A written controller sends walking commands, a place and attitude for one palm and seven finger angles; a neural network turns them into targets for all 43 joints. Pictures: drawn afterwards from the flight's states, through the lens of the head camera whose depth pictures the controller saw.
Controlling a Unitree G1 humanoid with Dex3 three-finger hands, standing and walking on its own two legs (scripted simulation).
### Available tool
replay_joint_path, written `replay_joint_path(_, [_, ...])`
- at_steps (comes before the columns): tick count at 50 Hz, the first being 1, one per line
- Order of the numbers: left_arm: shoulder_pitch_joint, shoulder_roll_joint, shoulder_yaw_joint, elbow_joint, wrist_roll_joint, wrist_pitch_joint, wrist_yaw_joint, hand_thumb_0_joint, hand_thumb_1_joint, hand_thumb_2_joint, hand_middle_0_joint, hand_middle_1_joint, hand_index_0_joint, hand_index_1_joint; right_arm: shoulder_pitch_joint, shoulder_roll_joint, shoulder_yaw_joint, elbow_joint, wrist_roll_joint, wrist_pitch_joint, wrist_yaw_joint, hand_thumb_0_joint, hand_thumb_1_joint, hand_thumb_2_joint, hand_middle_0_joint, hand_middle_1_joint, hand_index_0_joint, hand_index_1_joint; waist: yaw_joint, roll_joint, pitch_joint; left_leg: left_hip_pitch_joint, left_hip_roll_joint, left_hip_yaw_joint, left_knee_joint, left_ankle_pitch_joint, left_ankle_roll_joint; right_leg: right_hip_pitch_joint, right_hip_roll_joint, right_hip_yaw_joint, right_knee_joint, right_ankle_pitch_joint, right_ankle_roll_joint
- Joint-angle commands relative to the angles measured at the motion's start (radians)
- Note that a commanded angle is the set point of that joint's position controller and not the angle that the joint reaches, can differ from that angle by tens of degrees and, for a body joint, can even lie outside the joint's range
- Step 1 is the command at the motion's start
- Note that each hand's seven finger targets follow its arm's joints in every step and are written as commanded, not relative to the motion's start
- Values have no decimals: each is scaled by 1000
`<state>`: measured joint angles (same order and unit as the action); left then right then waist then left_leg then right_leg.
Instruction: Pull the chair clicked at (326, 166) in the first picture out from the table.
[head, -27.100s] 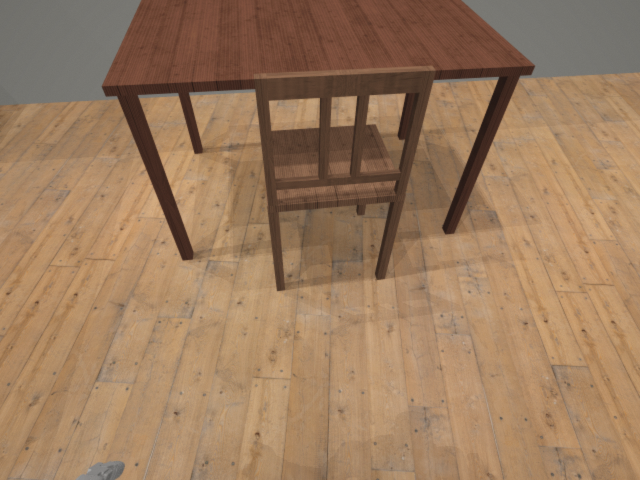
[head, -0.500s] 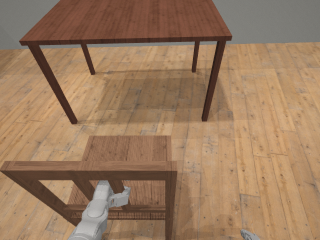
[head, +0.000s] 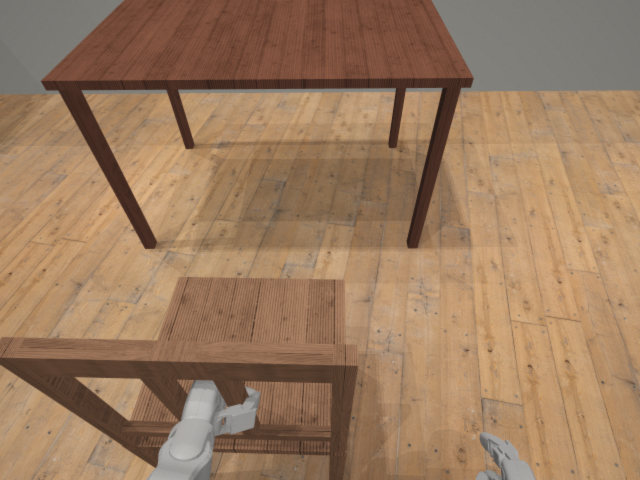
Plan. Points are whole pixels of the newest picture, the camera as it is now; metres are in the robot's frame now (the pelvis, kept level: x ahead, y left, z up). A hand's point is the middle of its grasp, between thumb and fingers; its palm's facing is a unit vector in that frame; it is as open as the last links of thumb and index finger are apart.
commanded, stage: stop walking, hand still on the chair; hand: left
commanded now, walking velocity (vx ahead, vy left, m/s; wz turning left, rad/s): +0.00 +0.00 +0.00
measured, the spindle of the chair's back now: (179, 403) +0.25 +0.23 -0.12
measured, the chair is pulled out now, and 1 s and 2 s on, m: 0.67 0.67 0.67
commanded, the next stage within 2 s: open the thumb and straighten the fingers in 0.04 s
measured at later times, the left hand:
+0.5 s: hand (240, 401) +0.24 +0.13 -0.08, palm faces -0.02 -0.99 -0.14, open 11.3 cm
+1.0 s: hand (237, 408) +0.23 +0.13 -0.08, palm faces -0.02 -0.99 -0.15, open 17.4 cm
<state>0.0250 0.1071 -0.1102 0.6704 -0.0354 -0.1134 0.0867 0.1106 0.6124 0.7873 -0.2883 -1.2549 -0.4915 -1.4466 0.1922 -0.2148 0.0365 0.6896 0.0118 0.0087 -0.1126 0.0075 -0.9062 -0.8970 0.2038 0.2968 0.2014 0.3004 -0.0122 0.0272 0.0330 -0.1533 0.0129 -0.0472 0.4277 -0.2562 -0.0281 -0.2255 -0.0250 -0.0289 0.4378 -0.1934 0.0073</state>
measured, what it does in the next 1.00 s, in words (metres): stands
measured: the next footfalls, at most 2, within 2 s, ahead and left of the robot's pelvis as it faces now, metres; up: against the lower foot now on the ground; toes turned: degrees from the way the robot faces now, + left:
none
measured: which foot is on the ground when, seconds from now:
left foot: down 0.00-1.00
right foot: down 0.00-1.00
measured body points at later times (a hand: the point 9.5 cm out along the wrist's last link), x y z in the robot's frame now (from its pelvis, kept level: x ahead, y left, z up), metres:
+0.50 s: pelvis +0.00 +0.00 -0.03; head +0.04 -0.01 +0.42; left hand +0.24 +0.18 -0.06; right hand +0.16 -0.25 -0.12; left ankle -0.02 +0.14 -0.74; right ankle +0.03 -0.12 -0.74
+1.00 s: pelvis +0.02 +0.01 -0.05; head +0.06 +0.00 +0.40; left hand +0.23 +0.19 -0.07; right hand +0.19 -0.23 -0.13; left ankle -0.02 +0.14 -0.74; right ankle +0.03 -0.12 -0.74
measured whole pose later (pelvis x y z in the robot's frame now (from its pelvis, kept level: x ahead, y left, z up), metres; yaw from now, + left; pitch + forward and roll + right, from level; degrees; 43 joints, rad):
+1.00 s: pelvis +0.02 +0.01 -0.05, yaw +2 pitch +11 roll -1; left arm 0.32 0.15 -0.11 0.00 -0.04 0.22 0.06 -0.01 -0.54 0.20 -0.03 -0.07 -0.02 -0.06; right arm 0.25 -0.24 0.03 0.52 0.02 -0.14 -0.09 0.01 -0.90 -0.90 0.20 0.30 0.20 0.30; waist -0.03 0.05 -0.13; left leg -0.60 -0.01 -0.07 0.91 -0.50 -0.01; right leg -0.64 -0.05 -0.05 0.88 -0.43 0.02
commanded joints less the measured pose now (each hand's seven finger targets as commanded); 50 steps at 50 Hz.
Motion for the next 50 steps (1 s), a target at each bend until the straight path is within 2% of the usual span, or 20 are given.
replay_joint_path(1, [-165, 105, 41, -191, 19, -43, 15, 0, 900, 900, -500, -1450, -500, -1450, -53, -114, -40, -126, -1, -33, -13, 0, -900, -900, 200, 300, 200, 300, 2, -11, -196, 34, 81, -32, -41, 284, 39, 95, -94, 52, -52, 202, -32])
replay_joint_path(5, [-165, 108, 33, -198, 15, -43, 13, 0, 900, 900, -500, -1450, -500, -1450, -56, -117, -39, -124, 4, -31, -13, 0, -900, -900, 200, 300, 200, 300, -1, 13, -189, 32, 80, -30, -45, 270, 41, 87, -95, 51, -63, 179, -31])
replay_joint_path(7, [-153, 142, 73, -249, 18, -48, 19, 0, 900, 900, -500, -1450, -500, -1450, -62, -113, -39, -137, 0, -28, -10, 0, -900, -900, 200, 300, 200, 300, 8, 13, -186, 20, 82, -37, -49, 257, 41, 95, -96, 52, -64, 155, -31])
replay_joint_path(8, [-51, 47, 25, -154, -27, -1, -6, 0, 779, 842, -500, -1450, -500, -1450, -48, -148, -62, -141, 45, -43, 25, 0, -900, -900, 200, 300, 200, 300, -56, -118, -139, -98, 31, 37, -9, 135, 37, 6, -50, -21, -3, 101, -21])
replay_joint_path(9, [-116, 83, 52, -273, -34, -10, -22, 0, 658, 783, -500, -1450, -500, -1450, -62, -150, -64, -162, 42, -58, 42, 0, -900, -900, 200, 300, 200, 300, -34, -119, -164, -157, 19, 41, 18, 91, 39, -3, -46, -21, 26, 85, -21])
replay_joint_path(10, [-65, 102, 58, -284, -31, -8, -30, 0, 538, 725, -500, -1450, -500, -1450, -62, -146, -70, -172, 44, -69, 49, 0, -900, -900, 200, 300, 200, 300, -33, -97, -161, -183, 16, 42, 30, 55, 41, -13, -46, -16, 40, 48, -24])
replay_joint_path(11, [-71, 123, 82, -384, -36, -14, -32, 0, 417, 667, -500, -1450, -500, -1450, -71, -141, -72, -199, 41, -87, 53, 0, -900, -900, 200, 300, 200, 300, -18, -52, -222, -194, 4, 46, 52, 36, 42, -13, -45, -9, 61, 26, -22])
replay_joint_path(13, [-17, 111, 73, -451, -29, 0, -40, 0, 175, 550, -500, -1450, -500, -1450, -79, -130, -68, -223, 35, -116, 55, 0, -900, -900, 200, 300, 200, 300, -10, 8, -240, -226, -4, 54, 89, 35, 41, -44, -40, -9, 97, 17, -26])
replay_joint_path(15, [1, 113, 70, -478, -26, 32, -39, 0, -67, 433, -500, -1450, -500, -1450, -67, -133, -72, -232, 34, -136, 54, 0, -900, -900, 200, 300, 200, 300, -24, -17, -246, -251, -1, 47, 124, 33, 43, -79, -32, -11, 126, 15, -24])
replay_joint_path(17, [76, 102, 76, -497, -27, 69, -38, 0, -308, 317, -500, -1450, -500, -1450, -68, -139, -71, -251, 31, -151, 53, 0, -900, -900, 200, 300, 200, 300, -9, -41, -258, -294, -4, 50, 153, 17, 43, -100, -32, -15, 157, 4, -19])
replay_joint_path(19, [-13, 138, 98, -568, -25, 98, -33, 0, -550, 200, -450, -1305, -450, -1305, -60, -147, -71, -258, 30, -162, 44, 0, -900, -900, 200, 300, 200, 300, -25, -37, -280, -310, -8, 51, 183, 14, 45, -123, -32, -11, 177, 3, -14])
replay_joint_path(21, [17, 146, 113, -583, -23, 129, -28, 0, -550, 200, -400, -1160, -400, -1160, -47, -148, -73, -260, 27, -170, 37, 0, -900, -900, 200, 300, 200, 300, -22, -26, -293, -319, -8, 50, 203, 19, 45, -140, -29, -15, 197, -1, -13])
replay_joint_path(24, [52, 88, 66, -629, -26, 165, -33, 0, -550, 200, -325, -942, -325, -942, -38, -146, -68, -279, 25, -186, 32, 0, -900, -900, 200, 300, 200, 300, -26, -44, -310, -328, -8, 43, 234, 49, 43, -169, -25, -33, 234, 21, -13])
replay_joint_path(30, [132, 102, 66, -719, -25, 214, -38, 0, -550, 200, -175, -508, -175, -508, -11, -156, -71, -295, 20, -208, 23, 0, -900, -900, 200, 300, 200, 300, -33, -72, -319, -352, -8, 31, 291, 107, 44, -194, -25, -44, 277, 89, -14])
replay_joint_path(32, [162, 98, 50, -769, -12, 225, -35, 0, -550, 200, -125, -363, -125, -363, -9, -152, -68, -307, 19, -210, 22, 0, -900, -900, 200, 300, 200, 300, -31, -54, -335, -351, -8, 31, 303, 118, 42, -204, -27, -48, 296, 89, -14])
replay_joint_path(33, [154, 149, 105, -744, -7, 232, -31, 0, -550, 200, -100, -290, -100, -290, 2, -156, -69, -300, 17, -206, 18, 0, -900, -900, 200, 300, 200, 300, -30, -61, -323, -374, -11, 29, 313, 113, 41, -214, -26, -47, 304, 86, -14])
replay_joint_path(37, [172, 100, 45, -823, 2, 245, -32, 0, -550, 200, 0, 0, 0, 0, 7, -149, -62, -318, 15, -205, 16, 0, -900, -900, 200, 300, 200, 300, -36, -9, -337, -352, -10, 25, 335, 151, 41, -240, -28, -56, 326, 99, -18])
replay_joint_path(43, [163, 103, 31, -858, -1, 261, -28, 0, -550, 200, 0, 0, 0, 0, 17, -155, -61, -317, 13, -210, 6, 0, -900, -900, 200, 300, 200, 300, -52, -53, -336, -367, -11, 9, 358, 143, 45, -263, -24, -64, 337, 90, -12])
replay_joint_path(45, [188, 116, 42, -875, 4, 270, -23, 0, -550, 200, 0, 0, 0, 0, 16, -154, -60, -321, 12, -211, 5, 0, -900, -900, 200, 300, 200, 300, -40, -3, -350, -363, -14, 7, 358, 158, 42, -256, -26, -64, 343, 90, -19])
replay_joint_path(50, [338, 126, 75, -828, 9, 298, -19, 0, -550, 200, 0, 0, 0, 0, 1, -143, -63, -335, 12, -188, 11, 0, -900, -900, 200, 300, 200, 300, -14, -46, -323, -416, -17, 13, 359, 136, 39, -245, -25, -64, 348, 91, -23])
